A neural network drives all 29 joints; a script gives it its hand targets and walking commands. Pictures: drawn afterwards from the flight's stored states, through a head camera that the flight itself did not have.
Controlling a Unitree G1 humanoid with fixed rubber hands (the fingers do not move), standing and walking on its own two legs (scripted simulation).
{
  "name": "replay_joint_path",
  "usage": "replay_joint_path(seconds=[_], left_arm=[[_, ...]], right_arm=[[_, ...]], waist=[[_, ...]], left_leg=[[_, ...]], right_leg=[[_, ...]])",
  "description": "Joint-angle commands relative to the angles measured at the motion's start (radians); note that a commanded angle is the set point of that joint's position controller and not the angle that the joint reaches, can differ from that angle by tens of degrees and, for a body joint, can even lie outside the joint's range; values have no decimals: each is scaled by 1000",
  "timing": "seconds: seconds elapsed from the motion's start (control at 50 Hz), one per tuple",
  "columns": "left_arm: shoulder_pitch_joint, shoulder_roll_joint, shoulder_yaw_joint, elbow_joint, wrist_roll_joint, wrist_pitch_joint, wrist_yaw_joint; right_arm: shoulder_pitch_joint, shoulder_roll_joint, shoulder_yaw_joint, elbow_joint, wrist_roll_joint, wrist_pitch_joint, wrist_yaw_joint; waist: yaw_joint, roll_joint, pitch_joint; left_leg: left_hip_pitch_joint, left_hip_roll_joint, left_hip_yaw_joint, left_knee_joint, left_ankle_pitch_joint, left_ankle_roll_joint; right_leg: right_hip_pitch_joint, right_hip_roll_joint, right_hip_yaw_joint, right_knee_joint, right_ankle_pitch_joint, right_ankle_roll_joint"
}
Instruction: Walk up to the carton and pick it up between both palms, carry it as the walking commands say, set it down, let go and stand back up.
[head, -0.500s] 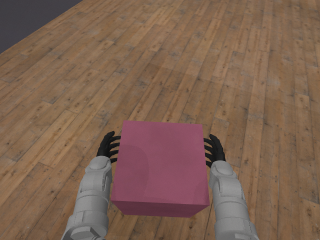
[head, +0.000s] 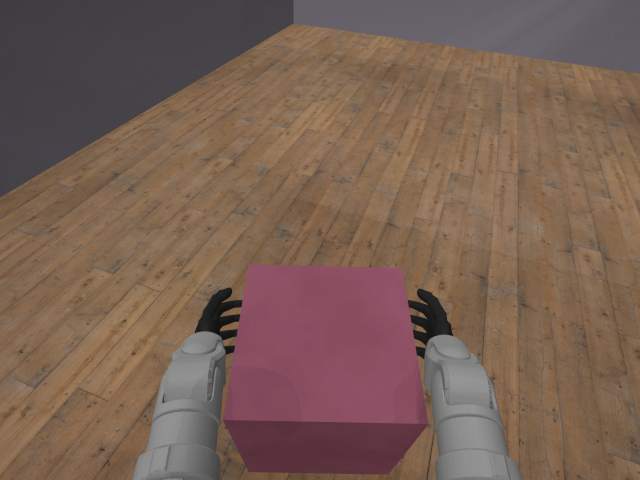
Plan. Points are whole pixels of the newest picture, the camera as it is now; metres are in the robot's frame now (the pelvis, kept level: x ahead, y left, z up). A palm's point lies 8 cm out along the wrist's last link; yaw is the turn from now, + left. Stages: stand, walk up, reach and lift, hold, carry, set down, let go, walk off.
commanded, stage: reach and lift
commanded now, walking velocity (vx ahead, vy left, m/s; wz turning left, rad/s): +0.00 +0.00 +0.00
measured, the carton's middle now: (322, 374) +0.29 -0.01 -0.04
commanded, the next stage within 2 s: hold in 1.30 s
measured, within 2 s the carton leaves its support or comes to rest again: neither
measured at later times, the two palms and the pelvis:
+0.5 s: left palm (203, 343) +0.29 +0.14 +0.05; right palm (445, 341) +0.28 -0.16 +0.06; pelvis +0.00 +0.00 +0.00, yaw -1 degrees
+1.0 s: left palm (202, 343) +0.29 +0.14 +0.05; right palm (442, 339) +0.29 -0.16 +0.06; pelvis +0.00 -0.01 +0.00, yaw +0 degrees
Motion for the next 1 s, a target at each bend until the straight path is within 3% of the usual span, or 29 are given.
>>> replay_joint_path(seconds=[0.0,0.22,0.48,0.98], left_arm=[[-528,-940,-561,-50,-235,-5,-248],[-518,-912,-558,-126,-254,101,-237],[-533,-902,-541,-150,-250,119,-232],[-420,-883,-592,-245,-272,131,-226]], right_arm=[[-458,982,554,17,209,33,234],[-461,940,567,-55,232,133,235],[-493,919,565,-59,230,143,243],[-388,898,615,-147,249,145,237]], waist=[[-1,16,-238],[2,10,-128],[27,10,-124],[29,8,-159]], left_leg=[[141,0,32,-72,168,-16],[186,6,37,-117,92,-15],[197,2,56,-113,80,-14],[220,-8,49,-121,217,-17]], right_leg=[[104,24,-54,-60,187,14],[137,17,-53,-109,118,9],[127,19,-54,-108,87,7],[173,25,-48,-111,228,18]])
